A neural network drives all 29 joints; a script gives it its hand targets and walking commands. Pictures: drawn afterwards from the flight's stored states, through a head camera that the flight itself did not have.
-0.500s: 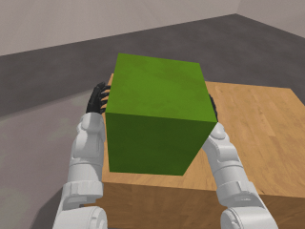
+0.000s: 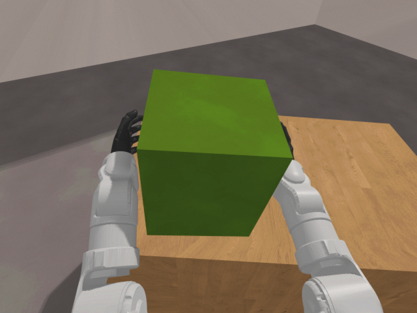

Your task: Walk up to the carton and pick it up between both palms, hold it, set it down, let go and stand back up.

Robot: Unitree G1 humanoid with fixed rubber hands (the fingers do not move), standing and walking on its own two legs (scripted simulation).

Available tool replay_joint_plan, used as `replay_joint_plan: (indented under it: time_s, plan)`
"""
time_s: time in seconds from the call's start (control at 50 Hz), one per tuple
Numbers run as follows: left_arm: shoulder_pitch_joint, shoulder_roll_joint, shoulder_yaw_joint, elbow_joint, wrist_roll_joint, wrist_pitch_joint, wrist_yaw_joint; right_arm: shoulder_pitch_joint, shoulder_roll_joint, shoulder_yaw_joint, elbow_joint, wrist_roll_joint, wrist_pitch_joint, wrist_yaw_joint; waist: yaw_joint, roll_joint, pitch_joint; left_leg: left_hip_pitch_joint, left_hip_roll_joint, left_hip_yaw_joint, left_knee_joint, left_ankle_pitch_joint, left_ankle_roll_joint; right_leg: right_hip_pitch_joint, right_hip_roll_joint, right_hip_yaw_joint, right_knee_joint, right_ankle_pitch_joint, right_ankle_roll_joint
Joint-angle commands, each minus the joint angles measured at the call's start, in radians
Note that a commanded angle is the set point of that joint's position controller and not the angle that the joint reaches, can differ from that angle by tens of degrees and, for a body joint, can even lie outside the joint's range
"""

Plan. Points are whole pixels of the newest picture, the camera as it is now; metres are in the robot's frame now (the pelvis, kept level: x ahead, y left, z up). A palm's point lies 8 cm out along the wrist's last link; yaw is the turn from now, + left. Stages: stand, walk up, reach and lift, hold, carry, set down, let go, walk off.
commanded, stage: reach and lift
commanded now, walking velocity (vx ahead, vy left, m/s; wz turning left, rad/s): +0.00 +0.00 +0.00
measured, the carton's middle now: (204, 159) +0.37 +0.00 +0.13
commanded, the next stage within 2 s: hold in 0.52 s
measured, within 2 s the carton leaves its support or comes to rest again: neither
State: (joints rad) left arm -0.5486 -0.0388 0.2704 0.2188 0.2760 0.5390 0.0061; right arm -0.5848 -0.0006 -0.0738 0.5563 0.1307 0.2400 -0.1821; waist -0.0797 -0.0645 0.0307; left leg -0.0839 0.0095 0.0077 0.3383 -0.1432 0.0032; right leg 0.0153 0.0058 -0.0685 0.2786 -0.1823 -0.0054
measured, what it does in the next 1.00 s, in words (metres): stands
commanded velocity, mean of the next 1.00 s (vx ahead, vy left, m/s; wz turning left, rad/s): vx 0.00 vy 0.00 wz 0.00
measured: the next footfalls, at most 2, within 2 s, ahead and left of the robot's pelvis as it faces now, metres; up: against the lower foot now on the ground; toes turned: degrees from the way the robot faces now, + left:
none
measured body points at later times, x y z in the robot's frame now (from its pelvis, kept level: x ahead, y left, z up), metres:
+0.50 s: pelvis +0.00 +0.00 +0.00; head -0.04 +0.03 +0.45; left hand +0.38 +0.15 +0.17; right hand +0.38 -0.15 +0.16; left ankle +0.03 +0.11 -0.75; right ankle -0.01 -0.11 -0.75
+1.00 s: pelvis -0.01 +0.00 +0.00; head -0.05 +0.03 +0.45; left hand +0.37 +0.16 +0.19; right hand +0.37 -0.14 +0.17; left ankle +0.03 +0.11 -0.75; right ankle -0.01 -0.11 -0.75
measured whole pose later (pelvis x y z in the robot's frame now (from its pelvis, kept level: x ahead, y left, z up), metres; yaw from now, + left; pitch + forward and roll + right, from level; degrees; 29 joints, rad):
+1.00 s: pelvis -0.01 +0.00 +0.00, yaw +0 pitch -8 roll -1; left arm -0.61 -0.03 0.30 0.16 0.30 0.65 -0.02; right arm -0.66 -0.01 -0.06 0.55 0.16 0.31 -0.19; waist -0.07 -0.06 0.03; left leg -0.07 0.01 0.00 0.33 -0.12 0.00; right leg 0.03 0.01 -0.07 0.28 -0.17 -0.01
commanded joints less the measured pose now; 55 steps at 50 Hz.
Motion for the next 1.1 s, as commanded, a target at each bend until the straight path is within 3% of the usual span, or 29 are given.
replay_joint_plan:
  time_s: [0.0,0.06,0.12,0.2,0.24,0.36,0.44,0.6,0.74,0.9,1.08]
  plan:
    - [-0.588,-0.580,-0.508,-0.070,-0.126,-0.025,-0.144,-0.810,0.538,0.390,-0.365,0.049,-0.093,0.094,0.003,0.084,-0.421,0.222,-0.033,-0.013,-0.006,0.181,-0.026,-0.040,0.033,-0.006,-0.028,0.208,0.046]
    - [-0.564,-0.579,-0.520,-0.089,-0.127,-0.021,-0.141,-0.818,0.535,0.415,-0.407,0.057,-0.101,0.090,0.012,0.078,-0.482,0.253,-0.035,-0.016,0.020,0.274,-0.026,-0.016,0.038,-0.003,-0.013,0.302,0.052]
    - [-0.563,-0.573,-0.541,-0.135,-0.139,-0.021,-0.140,-0.792,0.532,0.440,-0.424,0.071,-0.096,0.079,0.000,0.080,-0.519,0.279,-0.037,-0.018,0.040,0.339,-0.033,0.011,0.045,-0.005,-0.004,0.370,0.058]
    - [-0.575,-0.553,-0.521,-0.094,-0.131,-0.005,-0.143,-0.779,0.511,0.400,-0.356,0.058,-0.070,0.079,-0.011,0.083,-0.418,0.239,-0.034,-0.015,0.005,0.219,-0.032,-0.039,0.040,-0.008,-0.034,0.231,0.047]
    - [-0.599,-0.551,-0.498,-0.076,-0.129,-0.007,-0.145,-0.796,0.519,0.387,-0.334,0.046,-0.069,0.089,0.003,0.073,-0.411,0.224,-0.032,-0.004,-0.008,0.179,-0.024,-0.054,0.039,-0.009,-0.036,0.182,0.045]
    - [-0.583,-0.563,-0.507,-0.101,-0.126,0.001,-0.145,-0.818,0.531,0.422,-0.372,0.079,-0.081,0.079,0.003,0.083,-0.484,0.268,-0.038,-0.010,0.031,0.312,-0.030,0.008,0.044,-0.006,-0.015,0.334,0.060]
    - [-0.620,-0.552,-0.493,-0.099,-0.123,0.002,-0.152,-0.819,0.536,0.399,-0.342,0.066,-0.070,0.078,-0.001,0.088,-0.436,0.216,-0.042,-0.004,0.007,0.220,-0.023,0.000,0.034,-0.005,-0.022,0.262,0.055]
    - [-0.631,-0.571,-0.528,-0.132,-0.140,0.015,-0.141,-0.842,0.531,0.419,-0.377,0.087,-0.063,0.078,-0.001,0.095,-0.470,0.261,-0.040,-0.008,0.019,0.270,-0.035,-0.014,0.042,-0.009,-0.027,0.264,0.052]
    - [-0.624,-0.547,-0.498,-0.130,-0.127,0.041,-0.152,-0.845,0.539,0.427,-0.373,0.092,-0.040,0.073,0.011,0.077,-0.439,0.220,-0.039,-0.003,-0.002,0.220,-0.020,0.010,0.035,-0.002,-0.027,0.236,0.057]
    - [-0.659,-0.554,-0.505,-0.154,-0.130,0.064,-0.157,-0.856,0.524,0.400,-0.355,0.090,-0.025,0.076,-0.003,0.097,-0.427,0.229,-0.037,0.000,-0.009,0.197,-0.029,-0.015,0.036,-0.009,-0.039,0.172,0.048]
    - [-0.651,-0.553,-0.462,-0.098,-0.113,0.082,-0.167,-0.889,0.530,0.370,-0.329,0.079,-0.023,0.082,0.005,0.087,-0.395,0.204,-0.036,0.014,-0.025,0.139,-0.016,-0.025,0.036,-0.019,-0.047,0.098,0.048]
